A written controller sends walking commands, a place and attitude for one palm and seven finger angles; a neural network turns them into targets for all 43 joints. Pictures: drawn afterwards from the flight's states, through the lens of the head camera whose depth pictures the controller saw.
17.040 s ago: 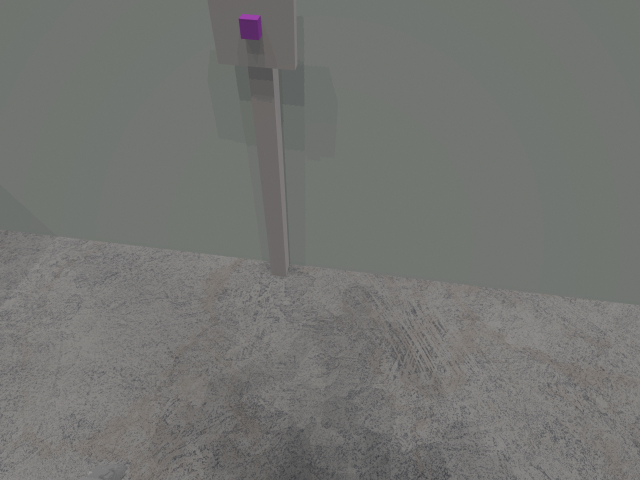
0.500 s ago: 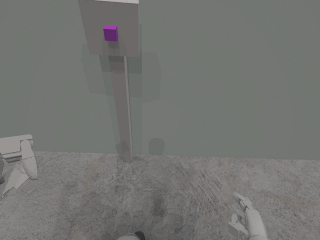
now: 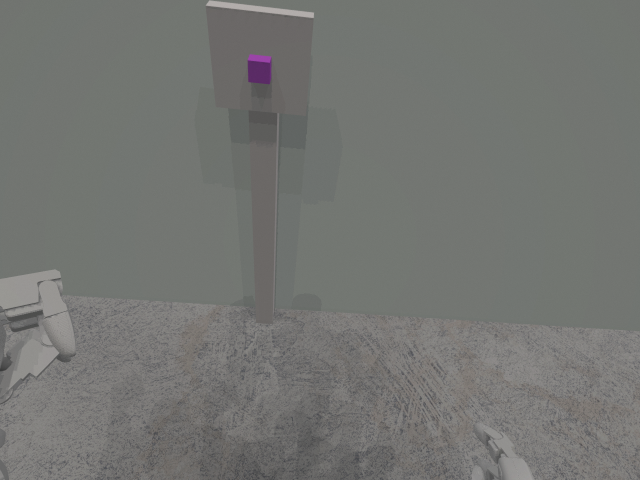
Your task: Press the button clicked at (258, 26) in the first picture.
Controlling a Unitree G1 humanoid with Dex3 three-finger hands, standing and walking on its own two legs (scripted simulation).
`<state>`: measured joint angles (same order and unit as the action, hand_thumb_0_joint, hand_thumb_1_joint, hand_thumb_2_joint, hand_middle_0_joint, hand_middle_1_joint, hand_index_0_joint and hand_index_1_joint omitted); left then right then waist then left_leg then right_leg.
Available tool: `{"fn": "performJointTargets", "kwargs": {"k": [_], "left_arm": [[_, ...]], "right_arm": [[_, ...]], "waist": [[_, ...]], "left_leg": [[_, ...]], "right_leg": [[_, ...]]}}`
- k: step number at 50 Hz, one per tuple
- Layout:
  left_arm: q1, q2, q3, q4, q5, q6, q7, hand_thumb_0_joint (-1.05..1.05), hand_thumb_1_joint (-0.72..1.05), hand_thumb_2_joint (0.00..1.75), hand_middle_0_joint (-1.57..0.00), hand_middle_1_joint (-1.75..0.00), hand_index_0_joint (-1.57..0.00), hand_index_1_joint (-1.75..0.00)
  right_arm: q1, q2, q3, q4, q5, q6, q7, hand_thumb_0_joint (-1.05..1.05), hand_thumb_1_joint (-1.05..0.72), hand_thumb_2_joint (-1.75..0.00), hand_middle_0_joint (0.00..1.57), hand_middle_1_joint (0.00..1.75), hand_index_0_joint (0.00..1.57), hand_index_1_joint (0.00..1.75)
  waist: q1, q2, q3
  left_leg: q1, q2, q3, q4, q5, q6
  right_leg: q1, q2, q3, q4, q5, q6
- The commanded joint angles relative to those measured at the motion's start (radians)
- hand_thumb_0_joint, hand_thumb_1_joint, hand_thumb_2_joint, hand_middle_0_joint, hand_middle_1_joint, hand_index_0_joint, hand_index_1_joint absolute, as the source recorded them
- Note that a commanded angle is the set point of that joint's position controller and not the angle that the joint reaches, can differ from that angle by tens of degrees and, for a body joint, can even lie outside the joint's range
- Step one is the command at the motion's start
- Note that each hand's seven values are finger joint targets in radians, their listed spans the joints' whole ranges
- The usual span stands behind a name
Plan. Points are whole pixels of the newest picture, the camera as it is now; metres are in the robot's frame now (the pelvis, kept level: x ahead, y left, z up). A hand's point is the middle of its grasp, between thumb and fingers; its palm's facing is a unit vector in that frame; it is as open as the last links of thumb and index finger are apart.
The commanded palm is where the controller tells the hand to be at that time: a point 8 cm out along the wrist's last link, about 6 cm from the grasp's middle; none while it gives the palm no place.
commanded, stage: stop stepping back and stand still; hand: left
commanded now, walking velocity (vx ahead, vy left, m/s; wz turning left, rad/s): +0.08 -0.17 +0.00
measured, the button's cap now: (260, 68) +0.74 +0.18 +0.18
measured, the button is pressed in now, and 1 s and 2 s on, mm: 0 0 0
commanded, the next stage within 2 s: let the arm hang, fingers relaxed in 0.62 s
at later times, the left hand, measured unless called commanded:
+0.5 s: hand (26, 393) +0.14 +0.24 +0.18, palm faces +0.43 -0.82 -0.38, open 3.1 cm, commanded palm +0.09 +0.28 +0.19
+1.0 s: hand out of the picture +0.01 +0.21 -0.15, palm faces -0.01 -0.97 -0.23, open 3.2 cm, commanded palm none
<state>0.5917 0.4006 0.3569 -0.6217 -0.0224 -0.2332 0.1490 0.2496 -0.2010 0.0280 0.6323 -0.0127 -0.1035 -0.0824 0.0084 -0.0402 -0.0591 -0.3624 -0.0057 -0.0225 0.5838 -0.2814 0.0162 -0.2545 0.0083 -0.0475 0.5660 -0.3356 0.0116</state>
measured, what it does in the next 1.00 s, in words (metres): steps on the spot: right foot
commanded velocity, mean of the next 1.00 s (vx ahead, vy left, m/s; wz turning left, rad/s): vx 0.05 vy -0.01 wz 0.00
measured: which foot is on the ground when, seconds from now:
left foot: down 0.00-1.00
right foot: down 0.00-0.02, up 0.04-0.22, down 0.24-1.00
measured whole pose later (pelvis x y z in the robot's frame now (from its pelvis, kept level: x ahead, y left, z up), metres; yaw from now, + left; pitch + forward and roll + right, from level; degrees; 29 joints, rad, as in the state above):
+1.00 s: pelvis -0.06 +0.01 +0.00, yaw +2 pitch -2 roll -1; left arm 0.25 0.22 -0.01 0.82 0.03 0.06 0.00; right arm 0.17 -0.27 0.00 0.89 -0.03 0.02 0.01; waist -0.03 0.01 0.05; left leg -0.35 -0.01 0.00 0.60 -0.22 0.02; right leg -0.24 -0.02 -0.11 0.61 -0.33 -0.03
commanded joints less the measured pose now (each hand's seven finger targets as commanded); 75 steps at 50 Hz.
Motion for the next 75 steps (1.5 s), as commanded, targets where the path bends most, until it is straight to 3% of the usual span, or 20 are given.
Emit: {"fn": "performJointTargets", "kwargs": {"k": [1,3,5,7,10,13,14,15,20,22,25,28,35,36,38,42,46,51,64,75], "left_arm": [[-0.062,0.168,0.102,-0.235,-0.018,-0.054,0.004,0.0,0.9,0.9,-1.3,-1.5,-1.3,-1.5],[-0.059,0.173,0.114,-0.301,-0.015,-0.062,0.0,0.0,0.9,0.9,-1.3,-1.5,-1.3,-1.5],[0.059,0.128,0.094,-0.233,-0.008,-0.041,0.008,0.0,0.9,0.9,-1.3,-1.5,-1.3,-1.5],[0.095,0.122,0.091,-0.199,-0.005,-0.018,0.014,0.0,0.9,0.9,-1.3,-1.5,-1.3,-1.5],[0.089,0.138,0.102,-0.138,-0.001,0.003,0.015,0.0,0.9,0.9,-1.3,-1.5,-1.3,-1.5],[0.014,0.185,0.143,-0.155,-0.024,0.003,0.012,0.0,0.9,0.9,-1.3,-1.5,-1.3,-1.5],[-0.012,0.18,0.136,-0.167,-0.028,0.009,0.018,0.0,0.9,0.9,-1.3,-1.5,-1.3,-1.5],[-0.028,0.168,0.132,-0.162,-0.024,0.007,0.024,0.0,0.9,0.9,-1.3,-1.5,-1.3,-1.5],[-0.053,0.125,0.082,-0.115,-0.004,-0.019,0.032,0.0,0.9,0.9,-1.3,-1.5,-1.3,-1.5],[-0.062,0.13,0.082,-0.139,-0.001,-0.035,0.029,0.0,0.9,0.9,-1.3,-1.5,-1.3,-1.5],[-0.041,0.127,0.09,-0.108,0.003,-0.048,0.015,0.0,0.9,0.9,-1.3,-1.5,-1.3,-1.5],[-0.035,0.139,0.105,-0.13,0.0,-0.061,0.013,0.0,0.9,0.9,-1.3,-1.5,-1.3,-1.5],[0.058,0.121,0.104,-0.115,-0.019,-0.053,0.012,0.0,0.9,0.9,-1.3,-1.5,-1.3,-1.5],[-0.119,0.04,-0.249,0.709,0.077,0.117,-0.128,0.0,0.9,0.9,-1.3,-1.5,-1.3,-1.5],[-0.158,-0.021,-0.247,0.76,0.062,0.212,-0.145,0.0,0.9,0.9,-1.23,-1.42,-1.23,-1.42],[-0.284,0.024,-0.261,0.99,0.061,0.224,-0.15,0.0,0.9,0.9,-1.08,-1.26,-1.08,-1.26],[-0.402,0.026,-0.296,1.25,0.049,0.238,-0.139,0.0,0.9,0.9,-0.93,-1.1,-0.93,-1.1],[-0.327,-0.007,-0.315,1.5,0.036,0.241,-0.137,0.0,0.9,0.9,-0.75,-0.9,-0.75,-0.9],[-0.307,-0.017,-0.314,1.735,0.032,0.224,-0.129,0.0,0.9,0.9,-0.27,-0.38,-0.27,-0.38],[-0.356,-0.003,-0.305,1.745,0.034,0.221,-0.127,0.0,0.9,0.9,-0.2,-0.3,-0.2,-0.3]], "right_arm": [[-0.089,-0.107,-0.049,-0.164,-0.002,-0.1,-0.01,0.0,-0.9,-0.9,0.2,0.3,0.2,0.3],[-0.104,-0.107,-0.055,-0.157,-0.014,-0.113,0.002,0.0,-0.9,-0.9,0.2,0.3,0.2,0.3],[-0.104,-0.109,-0.052,-0.162,-0.004,-0.109,0.017,0.0,-0.9,-0.9,0.2,0.3,0.2,0.3],[-0.123,-0.116,-0.051,-0.173,-0.002,-0.092,0.02,0.0,-0.9,-0.9,0.2,0.3,0.2,0.3],[-0.124,-0.115,-0.059,-0.18,-0.006,-0.052,0.009,0.0,-0.9,-0.9,0.2,0.3,0.2,0.3],[-0.117,-0.104,-0.067,-0.167,-0.015,-0.024,0.003,0.0,-0.9,-0.9,0.2,0.3,0.2,0.3],[-0.119,-0.104,-0.065,-0.159,-0.004,-0.027,0.0,0.0,-0.9,-0.9,0.2,0.3,0.2,0.3],[-0.112,-0.109,-0.066,-0.151,0.001,-0.032,0.0,0.0,-0.9,-0.9,0.2,0.3,0.2,0.3],[-0.121,-0.117,-0.054,-0.128,0.004,-0.06,-0.012,0.0,-0.9,-0.9,0.2,0.3,0.2,0.3],[-0.134,-0.136,-0.062,-0.149,0.007,-0.067,-0.015,0.0,-0.9,-0.9,0.2,0.3,0.2,0.3],[-0.126,-0.12,-0.047,-0.144,0.009,-0.065,-0.009,0.0,-0.9,-0.9,0.2,0.3,0.2,0.3],[-0.126,-0.126,-0.058,-0.155,0.009,-0.073,-0.004,0.0,-0.9,-0.9,0.2,0.3,0.2,0.3],[-0.115,-0.12,-0.058,-0.169,0.014,-0.068,0.009,0.0,-0.9,-0.9,0.2,0.3,0.2,0.3],[-0.17,-0.326,-0.122,0.073,0.015,-0.086,0.1,0.0,-0.9,-0.9,0.2,0.3,0.2,0.3],[-0.07,-0.237,-0.112,0.062,0.014,0.004,0.09,0.0,-0.9,-0.9,0.2,0.3,0.2,0.3],[-0.111,-0.247,-0.084,0.071,-0.006,0.056,0.082,0.0,-0.9,-0.9,0.2,0.3,0.2,0.3],[-0.081,-0.18,-0.065,0.164,-0.016,0.105,0.081,0.0,-0.9,-0.9,0.2,0.3,0.2,0.3],[-0.067,-0.175,-0.05,0.264,-0.016,0.106,0.069,0.0,-0.9,-0.9,0.2,0.3,0.2,0.3],[0.045,-0.146,-0.068,0.434,-0.006,0.116,0.055,0.0,-0.9,-0.9,0.2,0.3,0.2,0.3],[0.004,-0.158,-0.069,0.459,-0.008,0.106,0.056,0.0,-0.9,-0.9,0.2,0.3,0.2,0.3]], "waist": [[-0.02,0.26,-0.112],[-0.01,0.275,-0.094],[-0.008,0.193,-0.07],[-0.009,0.229,-0.008],[-0.012,0.206,0.024],[-0.018,-0.059,-0.028],[-0.01,-0.147,-0.007],[-0.016,-0.135,0.005],[-0.022,0.047,0.072],[-0.007,0.116,0.068],[-0.012,0.146,0.082],[-0.008,0.074,0.04],[-0.01,0.087,-0.033],[-0.046,0.099,0.038],[-0.025,0.029,-0.04],[-0.009,-0.143,0.004],[-0.043,-0.011,0.068],[-0.001,0.232,0.077],[-0.019,0.044,0.144],[-0.013,0.069,0.158]], "left_leg": [[0.284,0.216,-0.294,-0.3,0.492,0.025],[0.242,0.264,-0.356,-0.402,0.178,0.021],[0.176,0.235,-0.266,-0.416,0.0,0.052],[0.028,0.192,-0.193,-0.507,-0.251,0.015],[-0.082,0.114,-0.089,-0.423,-0.303,-0.024],[0.077,0.023,0.008,0.056,-0.058,-0.03],[0.005,0.013,0.004,0.173,-0.025,-0.023],[-0.046,0.021,0.002,0.245,-0.032,-0.02],[0.124,0.049,0.029,-0.108,0.023,0.016],[0.153,0.114,-0.06,-0.168,0.138,0.042],[0.056,0.14,-0.132,-0.235,0.119,0.046],[0.059,0.111,-0.089,-0.204,0.116,0.034],[0.134,0.092,-0.052,-0.154,0.261,0.013],[0.053,0.121,-0.059,0.003,0.411,0.021],[0.075,0.136,-0.092,-0.021,0.366,0.035],[-0.002,0.103,-0.132,-0.058,0.212,0.051],[0.124,0.045,-0.05,-0.006,0.115,0.011],[0.023,0.11,-0.174,-0.261,-0.011,0.039],[0.146,0.089,-0.091,-0.237,0.016,0.024],[0.129,0.102,-0.106,-0.272,0.059,0.026]], "right_leg": [[-0.098,0.018,0.028,0.102,-0.078,0.002],[-0.096,0.007,0.09,0.218,-0.147,-0.004],[-0.033,0.007,0.067,0.134,-0.102,-0.003],[0.081,0.04,-0.008,0.034,-0.115,-0.011],[0.209,0.042,-0.036,-0.169,-0.108,-0.042],[-0.046,-0.228,0.284,-0.38,-0.264,-0.165],[-0.044,-0.288,0.368,-0.398,-0.267,-0.208],[-0.023,-0.308,0.372,-0.382,-0.204,-0.221],[-0.074,-0.198,0.172,-0.232,-0.063,-0.114],[-0.056,-0.103,0.115,-0.146,0.069,-0.046],[0.004,-0.053,0.054,-0.117,0.079,-0.017],[0.056,-0.07,0.081,-0.162,0.117,-0.023],[0.074,-0.084,0.087,-0.177,0.227,-0.031],[-0.049,-0.146,0.022,-0.011,0.375,-0.045],[-0.048,-0.105,0.047,-0.004,0.214,-0.046],[0.002,-0.121,0.08,-0.077,0.113,-0.074],[-0.12,-0.193,0.125,-0.191,-0.017,-0.128],[0.061,-0.086,0.058,-0.144,-0.023,-0.07],[0.001,-0.127,0.068,-0.291,-0.084,-0.097],[0.034,-0.121,0.067,-0.266,-0.02,-0.087]]}}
